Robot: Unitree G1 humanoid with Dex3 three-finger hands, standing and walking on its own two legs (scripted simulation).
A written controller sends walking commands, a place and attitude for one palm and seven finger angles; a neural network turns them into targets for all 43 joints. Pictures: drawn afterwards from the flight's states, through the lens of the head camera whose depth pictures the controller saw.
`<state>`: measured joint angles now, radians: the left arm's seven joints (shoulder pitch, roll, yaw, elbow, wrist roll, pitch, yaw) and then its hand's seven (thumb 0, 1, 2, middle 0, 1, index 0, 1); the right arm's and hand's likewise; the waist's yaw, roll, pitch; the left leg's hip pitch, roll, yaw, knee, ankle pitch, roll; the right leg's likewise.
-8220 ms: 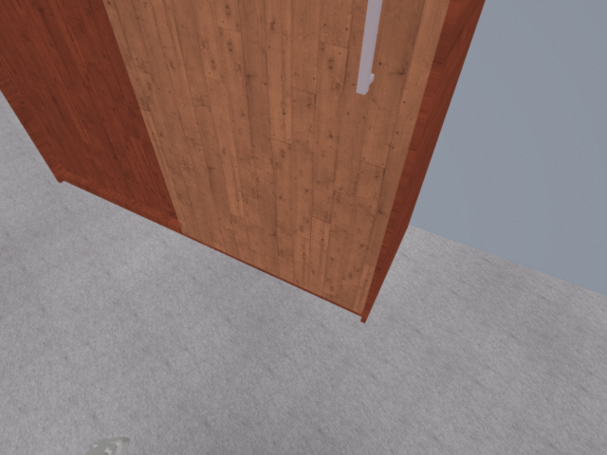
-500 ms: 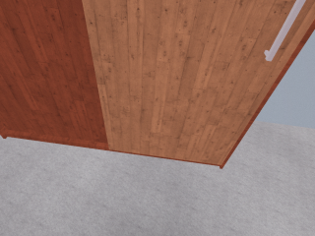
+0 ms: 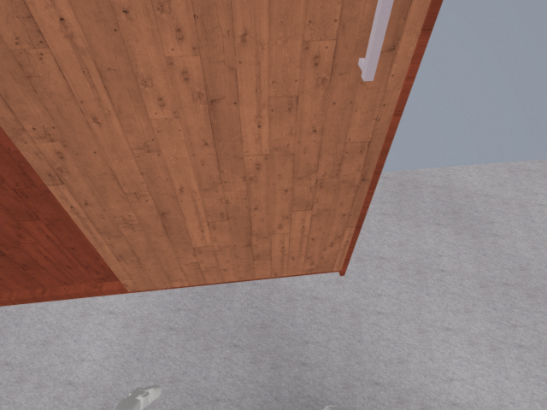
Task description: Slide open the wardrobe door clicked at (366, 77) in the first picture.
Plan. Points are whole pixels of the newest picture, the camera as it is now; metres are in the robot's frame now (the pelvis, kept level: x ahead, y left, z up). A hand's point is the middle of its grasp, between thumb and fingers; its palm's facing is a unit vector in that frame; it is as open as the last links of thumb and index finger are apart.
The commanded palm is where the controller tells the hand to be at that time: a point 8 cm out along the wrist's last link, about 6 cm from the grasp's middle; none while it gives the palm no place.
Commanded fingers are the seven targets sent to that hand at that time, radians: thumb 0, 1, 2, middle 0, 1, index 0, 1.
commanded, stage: take the last steps up to it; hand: right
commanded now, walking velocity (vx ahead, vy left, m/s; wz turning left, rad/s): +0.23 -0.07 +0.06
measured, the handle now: (379, 7) +0.66 -0.19 +0.26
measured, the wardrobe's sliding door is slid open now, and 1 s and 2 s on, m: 0.00 0.00 0.00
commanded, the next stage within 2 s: come to a stop and stand still in 0.26 s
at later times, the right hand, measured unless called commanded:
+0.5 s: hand (382, 320) +0.29 -0.21 -0.14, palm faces -0.04 +0.97 -0.22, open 7.4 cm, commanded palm none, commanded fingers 0.00 -0.90 -0.90 0.20 0.30 0.20 0.30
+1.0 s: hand out of the picture +0.12 -0.31 -0.15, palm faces +0.00 +0.97 -0.24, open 7.4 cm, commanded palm none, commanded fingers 0.00 -0.90 -0.90 0.20 0.30 0.20 0.30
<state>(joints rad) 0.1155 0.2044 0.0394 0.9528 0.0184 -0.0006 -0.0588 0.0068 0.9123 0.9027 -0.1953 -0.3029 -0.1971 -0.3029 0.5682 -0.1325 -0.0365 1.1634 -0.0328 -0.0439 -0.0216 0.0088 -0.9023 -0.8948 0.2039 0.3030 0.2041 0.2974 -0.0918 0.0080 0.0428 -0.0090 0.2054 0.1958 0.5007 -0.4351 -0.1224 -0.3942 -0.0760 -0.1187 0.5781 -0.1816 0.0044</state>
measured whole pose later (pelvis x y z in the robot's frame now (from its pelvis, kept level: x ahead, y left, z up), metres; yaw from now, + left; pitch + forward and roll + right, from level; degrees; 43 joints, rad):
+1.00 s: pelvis +0.09 -0.10 +0.01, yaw +3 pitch -3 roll +0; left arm 0.31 0.18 0.01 0.89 0.04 0.00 0.03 0.00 0.91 0.90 -0.20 -0.30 -0.20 -0.30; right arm 0.35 -0.21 -0.05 0.98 -0.04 0.07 0.00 0.01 -0.91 -0.90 0.20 0.30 0.20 0.30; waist 0.00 -0.02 -0.05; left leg -0.41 0.00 0.03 0.88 -0.38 0.02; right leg -0.23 0.00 -0.13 0.56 -0.28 -0.06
